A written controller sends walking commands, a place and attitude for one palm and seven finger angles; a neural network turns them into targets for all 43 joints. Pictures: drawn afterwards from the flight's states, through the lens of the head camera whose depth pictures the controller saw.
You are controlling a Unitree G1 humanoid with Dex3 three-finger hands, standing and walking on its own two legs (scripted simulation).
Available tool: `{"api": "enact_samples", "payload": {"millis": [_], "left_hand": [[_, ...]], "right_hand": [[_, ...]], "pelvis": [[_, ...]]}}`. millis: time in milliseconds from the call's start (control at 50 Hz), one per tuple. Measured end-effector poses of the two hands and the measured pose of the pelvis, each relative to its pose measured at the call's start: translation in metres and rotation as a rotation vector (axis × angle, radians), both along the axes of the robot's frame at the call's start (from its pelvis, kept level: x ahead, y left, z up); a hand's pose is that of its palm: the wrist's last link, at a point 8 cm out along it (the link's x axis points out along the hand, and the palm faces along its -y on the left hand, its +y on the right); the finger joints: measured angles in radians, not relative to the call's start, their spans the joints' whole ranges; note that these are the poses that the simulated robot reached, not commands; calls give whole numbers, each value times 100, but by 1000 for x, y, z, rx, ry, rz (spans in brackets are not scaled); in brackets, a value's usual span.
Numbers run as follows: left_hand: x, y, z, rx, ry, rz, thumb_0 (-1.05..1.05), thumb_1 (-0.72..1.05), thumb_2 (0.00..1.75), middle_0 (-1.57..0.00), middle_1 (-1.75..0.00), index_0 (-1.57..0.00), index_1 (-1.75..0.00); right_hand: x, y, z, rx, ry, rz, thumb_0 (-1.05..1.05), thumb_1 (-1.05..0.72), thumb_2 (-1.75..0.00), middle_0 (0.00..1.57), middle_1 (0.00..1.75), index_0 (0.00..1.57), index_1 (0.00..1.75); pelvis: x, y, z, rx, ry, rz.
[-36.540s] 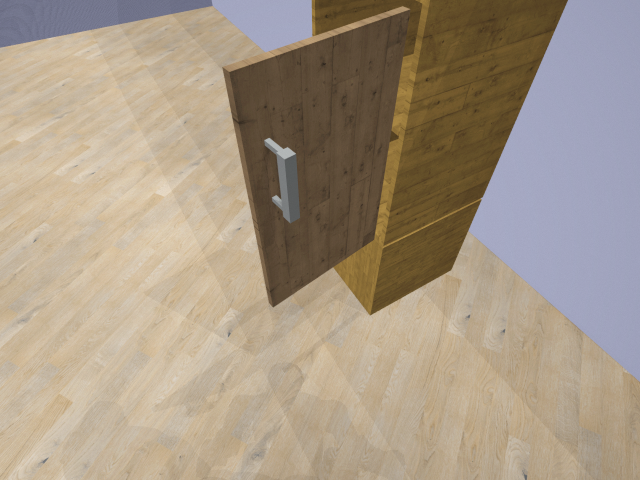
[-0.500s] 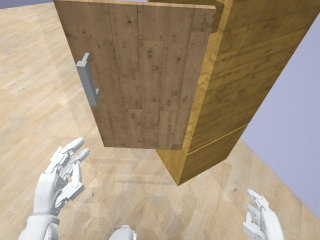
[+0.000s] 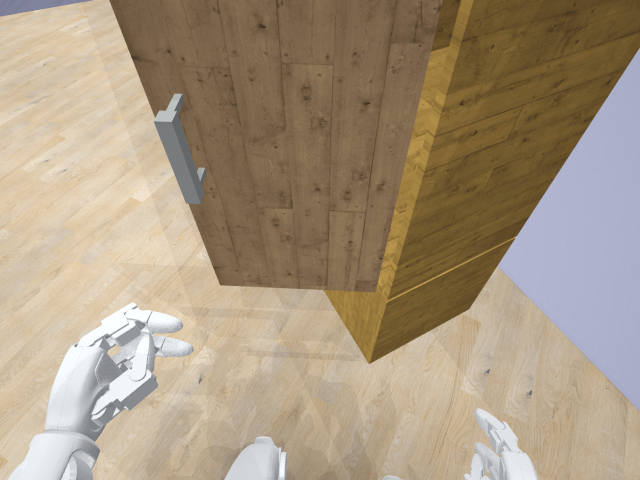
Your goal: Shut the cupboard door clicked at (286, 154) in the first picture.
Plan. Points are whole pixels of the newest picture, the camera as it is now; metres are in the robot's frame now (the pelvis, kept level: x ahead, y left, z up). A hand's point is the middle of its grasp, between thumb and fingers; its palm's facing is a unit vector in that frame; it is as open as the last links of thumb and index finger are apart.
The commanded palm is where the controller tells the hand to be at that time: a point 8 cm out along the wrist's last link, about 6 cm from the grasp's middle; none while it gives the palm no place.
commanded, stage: raise the hand and make a fist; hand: left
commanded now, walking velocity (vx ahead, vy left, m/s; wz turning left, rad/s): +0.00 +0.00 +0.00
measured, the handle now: (186, 151) +0.50 +0.22 +0.13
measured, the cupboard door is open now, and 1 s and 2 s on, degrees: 59 59 59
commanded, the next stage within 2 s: bring the fist close to the handle in 1.12 s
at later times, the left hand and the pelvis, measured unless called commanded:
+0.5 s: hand (119, 369) +0.21 +0.21 +0.11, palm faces +0.00 -1.00 -0.03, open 3.1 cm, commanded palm +0.19 +0.26 +0.11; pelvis +0.00 +0.02 +0.02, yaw +1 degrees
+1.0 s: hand (131, 349) +0.22 +0.19 +0.13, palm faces +0.00 -1.00 -0.03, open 3.1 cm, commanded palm +0.20 +0.25 +0.13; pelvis +0.00 +0.01 +0.04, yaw +1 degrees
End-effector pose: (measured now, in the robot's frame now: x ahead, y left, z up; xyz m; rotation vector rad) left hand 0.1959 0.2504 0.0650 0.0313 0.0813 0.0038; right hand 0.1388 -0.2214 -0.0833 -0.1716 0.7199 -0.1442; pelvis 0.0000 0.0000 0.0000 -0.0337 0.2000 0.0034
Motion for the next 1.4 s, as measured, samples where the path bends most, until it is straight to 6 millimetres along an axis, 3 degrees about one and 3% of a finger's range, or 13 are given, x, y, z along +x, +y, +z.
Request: {"api": "enact_samples", "payload": {"millis": [100, 200, 380, 500, 660, 900, 1060, 1280, 1400], "left_hand": [[-3, 7, 9, 3, -46, 11, 1, 91, 90, -85, -101, -85, -101], [-5, 6, 12, -6, -58, -13, 1, 91, 90, -94, -111, -94, -111], [-6, 11, 33, -5, -100, 0, 1, 90, 90, -111, -129, -111, -129], [-6, 13, 42, -4, -88, -2, 1, 90, 90, -121, -140, -122, -140], [-3, 12, 60, 13, -102, -4, 1, 90, 90, -128, -147, -128, -148], [5, 3, 66, 1, -87, -12, 1, 90, 90, -130, -150, -130, -150], [7, -4, 64, 2, -94, -6, 1, 90, 90, -130, -150, -130, -150], [11, -7, 66, 9, -96, -4, 1, 90, 90, -130, -150, -130, -150], [30, -7, 65, 7, -111, -3, 1, 90, 90, -130, -150, -131, -150]], "right_hand": [[-6, -10, 6, -47, 23, -10, 2, -90, -90, 20, 30, 20, 30], [7, -12, 19, -82, -18, 4, 2, -90, -90, 20, 30, 20, 30], [43, 16, 48, -47, -149, 77, 2, -90, -90, 20, 30, 20, 30], [50, 34, 58, -12, -181, 130, 1, -90, -90, 20, 30, 20, 30], [38, 33, 56, 5, -152, 139, 1, -90, -90, 20, 30, 20, 30], [19, 0, 55, -24, -115, 78, 2, -90, -90, 20, 30, 20, 30], [23, -11, 56, -34, -122, 65, 2, -90, -90, 20, 30, 20, 30], [35, -5, 54, -5, -136, 80, 2, -90, -90, 20, 30, 20, 30], [36, -4, 49, -7, -116, 90, 1, -90, -90, 20, 30, 20, 30]], "pelvis": [[4, 9, 4, 0, -1, 0], [4, 15, 6, -5, -14, 4], [2, 21, 16, -13, -58, 14], [0, 20, 23, -14, -85, 22], [-1, 17, 31, -8, -114, 26], [1, 9, 38, 8, -132, 15], [4, 4, 37, 15, -132, 13], [8, 0, 37, 19, -129, 15], [7, 0, 36, 19, -126, 21]]}}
